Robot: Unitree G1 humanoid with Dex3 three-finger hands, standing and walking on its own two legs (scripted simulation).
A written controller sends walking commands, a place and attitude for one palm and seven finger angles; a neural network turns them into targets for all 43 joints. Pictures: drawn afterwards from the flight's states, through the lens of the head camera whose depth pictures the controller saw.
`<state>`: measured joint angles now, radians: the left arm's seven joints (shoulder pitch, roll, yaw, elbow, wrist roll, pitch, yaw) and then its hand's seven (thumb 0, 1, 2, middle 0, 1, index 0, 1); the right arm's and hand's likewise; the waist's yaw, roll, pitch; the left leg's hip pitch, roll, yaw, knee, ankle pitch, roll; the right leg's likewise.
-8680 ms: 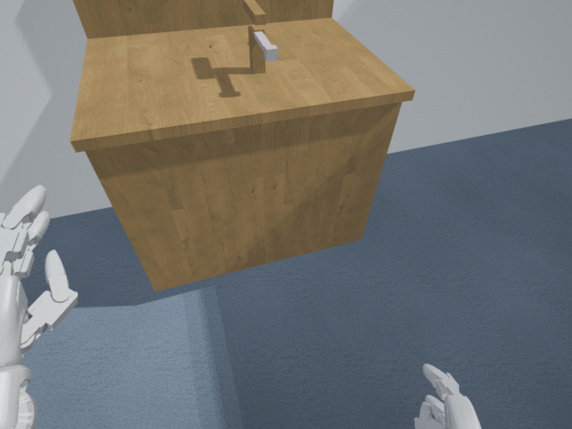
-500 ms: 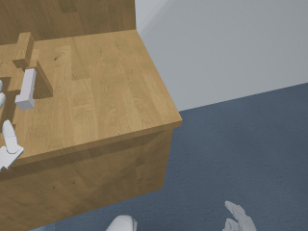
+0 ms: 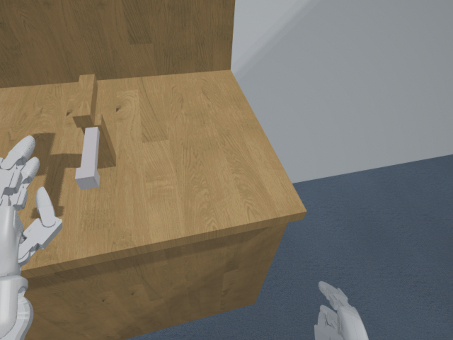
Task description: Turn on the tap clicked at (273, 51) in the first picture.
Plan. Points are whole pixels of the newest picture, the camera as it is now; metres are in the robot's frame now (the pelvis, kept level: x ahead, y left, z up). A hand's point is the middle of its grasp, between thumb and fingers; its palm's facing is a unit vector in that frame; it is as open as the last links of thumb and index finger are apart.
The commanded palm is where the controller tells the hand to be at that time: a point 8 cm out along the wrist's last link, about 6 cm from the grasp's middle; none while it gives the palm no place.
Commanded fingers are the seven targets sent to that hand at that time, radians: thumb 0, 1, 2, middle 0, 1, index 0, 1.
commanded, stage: come to a stop and stand still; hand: left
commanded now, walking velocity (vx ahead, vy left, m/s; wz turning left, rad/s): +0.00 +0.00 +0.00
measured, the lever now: (87, 177) +0.32 +0.27 +0.12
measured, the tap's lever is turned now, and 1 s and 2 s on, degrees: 0 0 0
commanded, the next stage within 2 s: look again from close up in 0.28 s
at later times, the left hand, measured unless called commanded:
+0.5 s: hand (44, 182) +0.26 +0.29 +0.18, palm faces +0.49 -0.78 -0.38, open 7.5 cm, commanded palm +0.17 +0.27 +0.17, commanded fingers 0.00 0.90 0.90 -0.20 -0.30 -0.20 -0.30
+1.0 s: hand (71, 212) +0.23 +0.24 +0.16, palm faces +0.35 -0.86 -0.38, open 7.5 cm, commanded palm +0.16 +0.28 +0.17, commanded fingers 0.00 0.90 0.90 -0.20 -0.30 -0.20 -0.30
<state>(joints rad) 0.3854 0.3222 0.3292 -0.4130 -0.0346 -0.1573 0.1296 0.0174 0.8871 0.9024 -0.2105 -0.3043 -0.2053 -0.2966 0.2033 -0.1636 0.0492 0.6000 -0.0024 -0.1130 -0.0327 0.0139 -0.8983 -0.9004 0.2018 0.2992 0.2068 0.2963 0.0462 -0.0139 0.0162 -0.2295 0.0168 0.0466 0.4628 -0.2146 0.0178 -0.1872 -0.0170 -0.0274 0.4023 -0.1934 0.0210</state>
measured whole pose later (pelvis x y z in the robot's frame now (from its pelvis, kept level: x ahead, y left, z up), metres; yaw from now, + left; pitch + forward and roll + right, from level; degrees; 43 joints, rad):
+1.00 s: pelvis -0.01 +0.00 -0.01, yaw -2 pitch +0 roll -1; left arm 0.38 0.38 0.39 -0.52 -0.04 -0.22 0.09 0.02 0.89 0.90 -0.21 -0.30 -0.20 -0.30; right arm 0.15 -0.16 0.01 0.54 0.00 -0.16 0.00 0.02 -0.90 -0.90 0.20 0.30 0.20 0.30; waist 0.05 -0.05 0.12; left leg -0.28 0.02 0.09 0.52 -0.24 0.03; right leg -0.27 -0.01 0.01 0.49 -0.22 0.03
